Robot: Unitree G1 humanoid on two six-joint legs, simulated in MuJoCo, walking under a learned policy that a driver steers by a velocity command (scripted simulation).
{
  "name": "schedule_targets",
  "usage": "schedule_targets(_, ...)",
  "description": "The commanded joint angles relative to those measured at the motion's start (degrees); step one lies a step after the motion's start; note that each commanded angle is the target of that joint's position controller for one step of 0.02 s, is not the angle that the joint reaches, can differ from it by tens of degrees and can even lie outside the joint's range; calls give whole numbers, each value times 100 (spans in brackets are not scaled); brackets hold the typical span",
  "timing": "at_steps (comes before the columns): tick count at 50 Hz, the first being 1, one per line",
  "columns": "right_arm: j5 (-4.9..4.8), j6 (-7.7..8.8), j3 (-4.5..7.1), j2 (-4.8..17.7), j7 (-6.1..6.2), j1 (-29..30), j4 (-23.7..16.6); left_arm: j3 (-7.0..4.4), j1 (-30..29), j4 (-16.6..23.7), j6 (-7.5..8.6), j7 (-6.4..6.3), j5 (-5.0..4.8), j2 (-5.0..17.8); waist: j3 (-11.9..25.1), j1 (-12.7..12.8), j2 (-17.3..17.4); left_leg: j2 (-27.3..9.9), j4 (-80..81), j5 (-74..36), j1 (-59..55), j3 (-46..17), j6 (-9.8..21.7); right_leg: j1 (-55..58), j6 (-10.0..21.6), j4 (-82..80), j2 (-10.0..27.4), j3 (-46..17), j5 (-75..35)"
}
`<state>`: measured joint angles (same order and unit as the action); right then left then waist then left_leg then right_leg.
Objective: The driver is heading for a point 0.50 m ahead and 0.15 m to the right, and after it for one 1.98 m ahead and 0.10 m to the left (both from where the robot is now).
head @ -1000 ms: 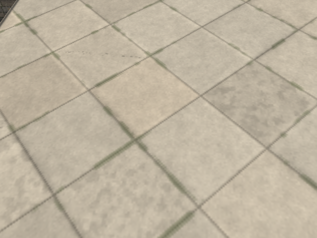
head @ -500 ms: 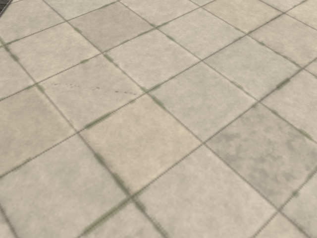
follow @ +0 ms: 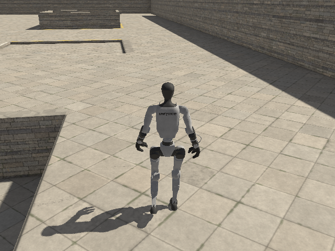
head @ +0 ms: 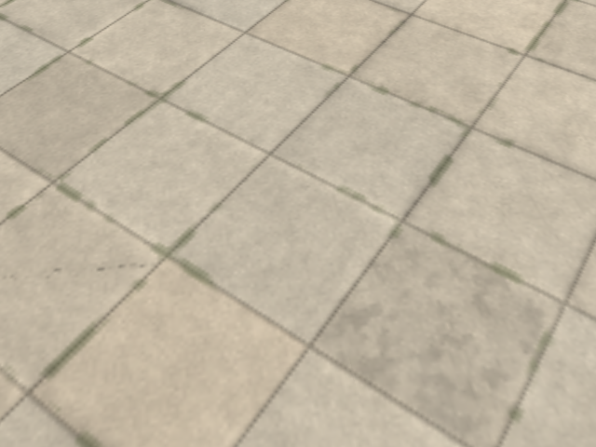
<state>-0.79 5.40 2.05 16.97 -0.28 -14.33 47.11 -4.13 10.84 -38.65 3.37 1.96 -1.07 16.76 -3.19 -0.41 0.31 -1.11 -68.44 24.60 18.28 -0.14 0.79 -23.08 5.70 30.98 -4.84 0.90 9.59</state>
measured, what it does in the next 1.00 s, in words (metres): walks ahead, turning right: left foot, then right foot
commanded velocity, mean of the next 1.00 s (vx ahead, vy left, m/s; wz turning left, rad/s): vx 0.50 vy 0.00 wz -0.37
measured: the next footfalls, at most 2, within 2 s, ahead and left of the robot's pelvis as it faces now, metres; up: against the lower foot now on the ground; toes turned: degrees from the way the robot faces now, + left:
left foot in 0.36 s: +0.40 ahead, +0.13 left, +0.00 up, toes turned -16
right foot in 0.86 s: +0.56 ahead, -0.23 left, +0.00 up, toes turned -24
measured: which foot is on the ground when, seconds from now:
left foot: up 0.00-0.34, down 0.36-0.86, up 0.88-1.00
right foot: down 0.00-0.36, up 0.38-0.84, down 0.86-1.00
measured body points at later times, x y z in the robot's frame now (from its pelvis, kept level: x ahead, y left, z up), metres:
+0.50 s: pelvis +0.29 +0.04 +0.01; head +0.31 +0.04 +0.46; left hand +0.46 +0.29 -0.11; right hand +0.36 -0.26 -0.08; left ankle +0.36 +0.13 -0.73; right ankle +0.17 -0.06 -0.63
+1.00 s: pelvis +0.51 -0.10 +0.01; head +0.54 -0.12 +0.46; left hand +0.76 +0.08 -0.08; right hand +0.45 -0.38 -0.13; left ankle +0.49 +0.08 -0.64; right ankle +0.52 -0.21 -0.73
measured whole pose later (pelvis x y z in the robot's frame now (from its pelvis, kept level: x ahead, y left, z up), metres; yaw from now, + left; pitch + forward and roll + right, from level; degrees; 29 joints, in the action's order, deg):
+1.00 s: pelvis +0.51 -0.10 +0.01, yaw -20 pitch +1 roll +0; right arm -2.0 3.4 3.2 17.8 -0.5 -18.6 49.6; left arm -2.8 9.3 -38.6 4.0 1.3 0.2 14.4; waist -2.6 -1.7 1.8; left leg -4.3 -65.7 22.5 23.5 -2.0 0.2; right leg -18.9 1.7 28.2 0.7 4.3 10.8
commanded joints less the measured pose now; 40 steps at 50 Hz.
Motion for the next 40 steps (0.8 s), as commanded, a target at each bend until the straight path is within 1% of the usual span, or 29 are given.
schedule_targets(1, 97, 250, 194, 796, -23, 376, -667, -164, 383, 347, 60, -81, 83, 608, 693, 91, -94, -501, 180, -561, 2026, -525, -38, 2121, 1222, -1605, 1572, -2414, -1140)
schedule_targets(2, 121, 177, 204, 762, -24, 270, -682, -164, 284, 388, 59, -97, 85, 611, 633, -26, -143, -518, 391, -622, 1840, -497, -143, 1808, 1242, -1727, 1491, -2315, -1313)
schedule_targets(3, 146, 113, 195, 684, -20, 200, -684, -176, 253, 384, 68, -123, 55, 657, 573, -92, -154, -521, 635, -673, 1751, -415, -259, 1526, 1261, -1792, 1440, -2146, -1532)
schedule_targets(4, 166, 60, 174, 602, -8, 243, -710, -194, 279, 363, 74, -156, 44, 732, 497, -108, -161, -501, 922, -803, 1691, -337, -367, 1244, 1256, -1842, 1376, -1961, -1677)
schedule_targets(6, 183, 16, 113, 446, 12, 662, -861, -244, 395, 300, 59, -232, 29, 902, 323, 6, -218, -394, 1793, -1476, 1608, -231, -522, 849, 1119, -1882, 1150, -1625, -1628)
schedule_targets(8, 173, 31, 62, 320, -6, 1117, -967, -258, 534, 229, 17, -277, 3, 943, 276, 205, -334, -190, 2790, -2389, 1249, -181, -551, 619, 872, -1783, 878, -1380, -1213)
schedule_targets(9, 149, 46, 50, 296, -24, 1320, -1019, -264, 648, 186, -5, -288, -1, 960, 284, 316, -383, -77, 3162, -2752, 1065, -158, -551, 574, 782, -1737, 843, -1391, -988)
schedule_targets(11, 72, 77, 78, 377, -55, 1580, -1123, -274, 880, 80, -31, -288, -25, 981, 306, 436, -449, 49, 3554, -3031, 863, -236, -517, 696, 687, -1613, 939, -1638, -636)
schedule_targets(13, 39, 114, 144, 541, -86, 1623, -1172, -260, 972, 23, -57, -301, -58, 905, 340, 407, -522, 51, 3864, -2834, 834, -429, -411, 1086, 605, -1269, 1090, -2006, -342)
schedule_targets(14, 33, 137, 183, 623, -100, 1573, -1172, -258, 965, 16, -70, -313, -54, 883, 353, 350, -583, 41, 3939, -2620, 793, -490, -335, 1269, 564, -1084, 1179, -2194, -290)
schedule_targets(15, 27, 162, 222, 688, -107, 1459, -1156, -264, 925, 22, -86, -320, -39, 881, 360, 268, -664, 39, 3968, -2335, 677, -492, -244, 1384, 522, -898, 1242, -2355, -318)
schedule_targets(16, 26, 188, 264, 730, -101, 1190, -1095, -259, 847, 40, -108, -318, -26, 850, 407, 104, -737, 60, 4089, -2146, 339, -418, -130, 1394, 450, -667, 1214, -2436, -403)
schedule_targets(17, 61, 212, 343, 836, -71, 694, -976, -204, 811, 70, -114, -307, -4, 693, 646, -152, -706, 30, 4254, -2114, -408, -346, 29, 1277, 294, -166, 980, -2322, -612)
schedule_targets(18, 167, 240, 427, 1097, -27, -67, -914, -74, 825, 152, -97, -279, 54, 349, 1347, -486, -271, -740, 4166, -1847, -1741, -1034, 373, 753, 81, 1223, 639, -1937, -181)
schedule_targets(19, 258, 173, 554, 1607, -15, -678, -766, 47, 1608, 293, -43, -277, -63, -44, 2157, -246, 1448, -2113, 4612, -743, -3732, -3559, 1321, -1189, -359, 3220, -207, -1111, 2062)
schedule_targets(20, 96, 134, 499, 1251, -59, -734, -727, -5, 1694, 229, -20, -291, -145, 460, 2077, -298, 1624, -2420, 5054, 769, -3795, -4789, 1474, -2130, -452, 4206, 186, -1158, 2417)
schedule_targets(21, 73, 101, 388, 820, -33, -456, -828, -117, 1120, 231, -52, -295, -133, 872, 1313, -463, 942, -2153, 5185, 955, -3151, -3957, 1205, -2362, -498, 4512, 434, -1153, 1885)
schedule_targets(22, 117, 54, 333, 679, -14, -173, -857, -139, 706, 309, -88, -305, -58, 914, 852, -423, 527, -1905, 5199, 260, -2454, -3079, 999, -2234, -524, 4457, 633, -925, 1458)
schedule_targets(23, 150, 27, 290, 561, -7, 24, -822, -151, 467, 385, -92, -294, 8, 847, 501, -326, 428, -1661, 5312, -462, -1850, -2461, 941, -2088, -532, 4188, 788, -895, 1171)
schedule_targets(24, 182, 31, 251, 458, 9, 122, -790, -162, 450, 406, -112, -263, -7, 745, 356, -193, 543, -1468, 5448, -935, -1477, -1965, 867, -1843, -517, 3971, 943, -884, 982)
schedule_targets(25, 175, 48, 249, 430, 15, 153, -755, -147, 512, 406, -142, -237, -49, 625, 303, -126, 666, -1358, 5596, -1180, -1260, -1615, 847, -1650, -513, 3806, 1017, -808, 887)
schedule_targets(26, 140, 73, 260, 426, 13, 136, -710, -124, 528, 414, -176, -223, -66, 496, 288, -102, 682, -1331, 5709, -1405, -1179, -1357, 892, -1605, -524, 3675, 1050, -733, 851)
schedule_targets(27, 113, 96, 285, 481, 10, 113, -657, -102, 457, 457, -207, -216, -58, 407, 233, -93, 629, -1358, 5813, -1628, -1132, -1141, 950, -1659, -546, 3507, 1089, -698, 777)
schedule_targets(30, 115, 112, 371, 709, 16, 27, -512, -57, 157, 585, -230, -196, -10, 300, 190, -117, 421, -1474, 5971, -2264, -1300, -636, 1068, -1921, -626, 2853, 1164, -680, 236)
schedule_targets(32, 109, 81, 387, 776, 25, 51, -454, -39, -36, 600, -201, -138, -18, 273, 173, -164, 377, -1383, 5991, -2573, -1408, -176, 985, -1853, -622, 2252, 1154, -578, -368)
schedule_targets(34, 67, 52, 366, 786, 7, -169, -310, 47, -438, 664, -127, -86, 8, 84, 80, -322, 275, -1247, 6033, -2675, -1297, 93, 951, -1490, -555, 1462, 1037, -442, -782)
schedule_targets(35, 24, 23, 364, 824, -4, -271, -234, 77, -647, 716, -94, -54, 10, 38, -4, -368, 252, -1225, 6046, -2659, -1292, 152, 956, -1360, -529, 1137, 973, -309, -858)
schedule_targets(38, -116, -79, 385, 1005, -41, -571, -40, 90, -1146, 863, -7, 33, 1, 99, -207, -437, 288, -1385, 5949, -2845, -1614, -24, 990, -1205, -445, 442, 874, -71, -666)
schedule_targets(40, -154, -152, 411, 1137, -36, -643, 54, 34, -1189, 900, 42, 68, -3, 263, -168, -314, 411, -1528, 5658, -3362, -1913, -162, 920, -938, -343, 80, 746, -44, -289)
